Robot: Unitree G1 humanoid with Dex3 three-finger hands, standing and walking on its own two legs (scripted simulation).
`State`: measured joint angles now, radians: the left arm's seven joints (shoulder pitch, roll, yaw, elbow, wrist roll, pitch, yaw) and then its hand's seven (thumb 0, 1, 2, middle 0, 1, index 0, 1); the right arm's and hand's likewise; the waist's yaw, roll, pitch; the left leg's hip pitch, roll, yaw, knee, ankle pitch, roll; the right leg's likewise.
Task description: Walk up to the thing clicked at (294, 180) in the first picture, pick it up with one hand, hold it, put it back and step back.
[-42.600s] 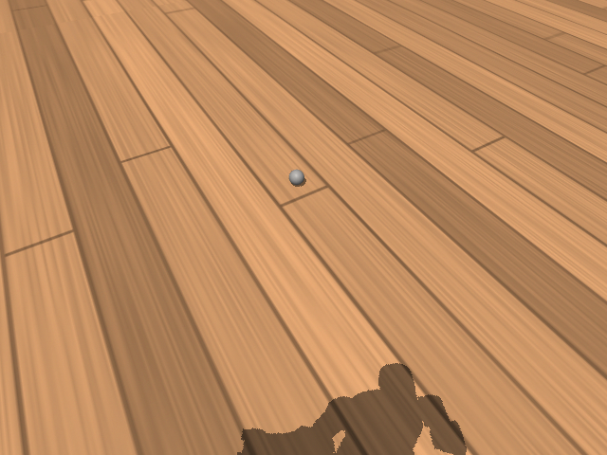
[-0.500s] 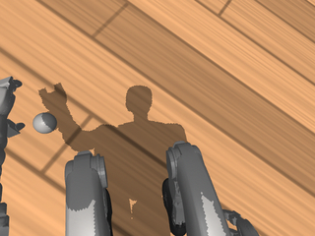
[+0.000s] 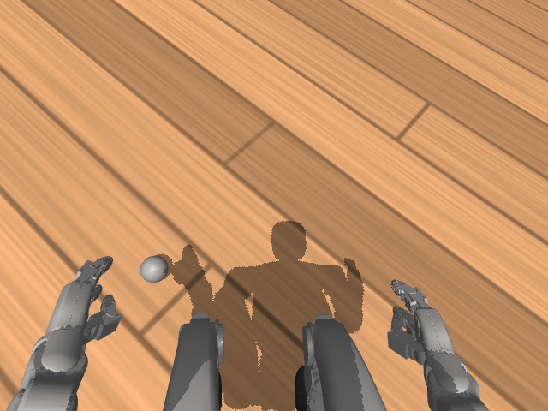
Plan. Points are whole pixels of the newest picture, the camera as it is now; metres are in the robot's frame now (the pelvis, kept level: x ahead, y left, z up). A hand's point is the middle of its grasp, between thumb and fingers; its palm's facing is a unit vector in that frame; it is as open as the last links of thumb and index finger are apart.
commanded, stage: home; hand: left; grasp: from above
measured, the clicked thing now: (154, 269) +0.46 +0.29 -0.54
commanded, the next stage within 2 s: none
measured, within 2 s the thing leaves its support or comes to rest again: neither
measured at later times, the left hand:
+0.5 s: hand (84, 340) +0.22 +0.19 +0.09, palm faces +0.10 -0.97 -0.20, open 7.4 cm
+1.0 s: hand (85, 354) +0.21 +0.19 +0.09, palm faces +0.11 -0.98 -0.19, open 7.5 cm
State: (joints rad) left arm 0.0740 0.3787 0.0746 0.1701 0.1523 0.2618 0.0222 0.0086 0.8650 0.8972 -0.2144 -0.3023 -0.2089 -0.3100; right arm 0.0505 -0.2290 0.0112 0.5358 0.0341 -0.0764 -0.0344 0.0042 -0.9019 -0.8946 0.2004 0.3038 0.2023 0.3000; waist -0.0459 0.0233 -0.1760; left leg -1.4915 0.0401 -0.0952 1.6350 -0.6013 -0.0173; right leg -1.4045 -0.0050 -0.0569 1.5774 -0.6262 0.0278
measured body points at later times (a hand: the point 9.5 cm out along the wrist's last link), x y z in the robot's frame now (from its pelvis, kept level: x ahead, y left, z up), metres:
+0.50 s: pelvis +0.06 +0.00 +0.14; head +0.08 +0.02 +0.59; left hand +0.21 +0.24 +0.11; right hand +0.22 -0.24 +0.07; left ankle +0.07 +0.12 -0.54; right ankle +0.06 -0.14 -0.54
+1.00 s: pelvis +0.06 +0.00 +0.14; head +0.08 +0.01 +0.59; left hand +0.20 +0.24 +0.11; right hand +0.24 -0.23 +0.08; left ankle +0.07 +0.12 -0.54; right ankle +0.06 -0.14 -0.54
